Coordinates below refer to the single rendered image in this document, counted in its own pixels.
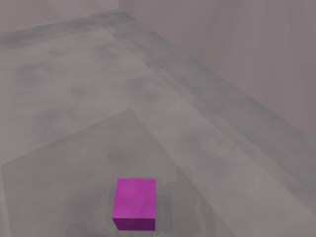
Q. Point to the carton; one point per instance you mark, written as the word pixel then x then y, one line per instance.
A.
pixel 135 205

